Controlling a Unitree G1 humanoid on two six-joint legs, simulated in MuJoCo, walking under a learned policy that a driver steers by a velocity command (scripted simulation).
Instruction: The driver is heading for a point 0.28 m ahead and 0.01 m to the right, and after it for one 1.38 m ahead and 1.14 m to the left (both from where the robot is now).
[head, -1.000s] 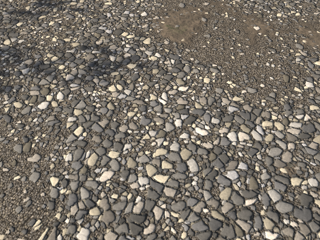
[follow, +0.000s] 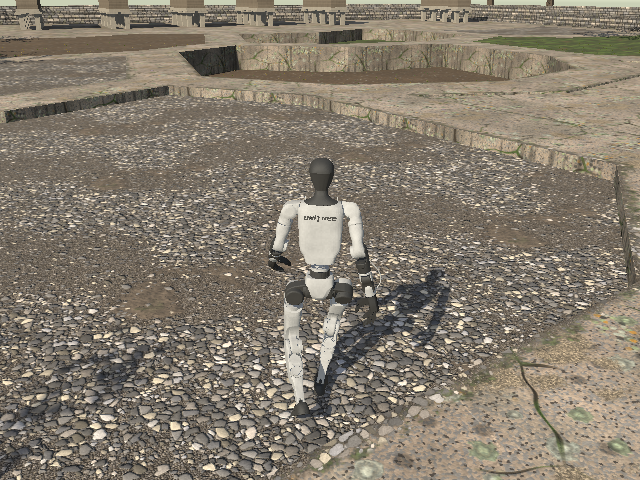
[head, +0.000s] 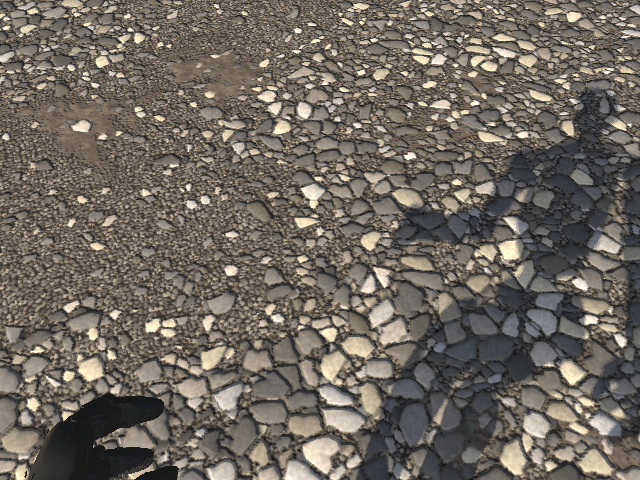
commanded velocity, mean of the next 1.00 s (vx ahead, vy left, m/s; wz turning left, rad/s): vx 0.29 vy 0.00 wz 0.41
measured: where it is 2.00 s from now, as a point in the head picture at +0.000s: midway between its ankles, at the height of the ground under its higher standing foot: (307, 440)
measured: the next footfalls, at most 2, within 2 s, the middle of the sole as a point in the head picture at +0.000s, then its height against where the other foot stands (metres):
left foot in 0.36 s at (292, 434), level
right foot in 0.90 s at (363, 385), level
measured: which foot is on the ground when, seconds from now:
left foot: up 0.00-0.34, down 0.36-0.90, up 0.92-1.00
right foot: down 0.00-0.34, up 0.36-0.88, down 0.90-1.00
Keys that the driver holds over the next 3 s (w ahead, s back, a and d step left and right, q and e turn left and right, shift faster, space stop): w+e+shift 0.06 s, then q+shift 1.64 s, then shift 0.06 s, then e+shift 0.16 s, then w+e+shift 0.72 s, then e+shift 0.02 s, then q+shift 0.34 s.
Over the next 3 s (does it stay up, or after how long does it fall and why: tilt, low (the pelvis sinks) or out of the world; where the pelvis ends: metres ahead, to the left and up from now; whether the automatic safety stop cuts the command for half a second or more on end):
stays up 1.08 0.46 0.02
